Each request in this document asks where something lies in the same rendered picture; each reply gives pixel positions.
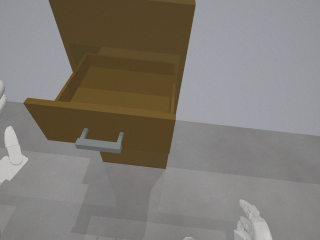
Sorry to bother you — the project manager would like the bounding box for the robot left hand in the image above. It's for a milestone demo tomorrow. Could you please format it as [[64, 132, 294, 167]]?
[[0, 80, 28, 186]]

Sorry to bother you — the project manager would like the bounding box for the handle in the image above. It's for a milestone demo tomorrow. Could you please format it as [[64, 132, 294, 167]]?
[[75, 128, 124, 154]]

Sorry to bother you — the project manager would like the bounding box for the cabinet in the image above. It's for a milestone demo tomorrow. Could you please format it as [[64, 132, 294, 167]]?
[[48, 0, 196, 169]]

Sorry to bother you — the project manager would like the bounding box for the drawer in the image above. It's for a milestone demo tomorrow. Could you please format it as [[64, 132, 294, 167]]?
[[23, 53, 177, 154]]

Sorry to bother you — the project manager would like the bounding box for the robot right hand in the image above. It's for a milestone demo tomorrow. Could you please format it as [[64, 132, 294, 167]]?
[[234, 199, 273, 240]]

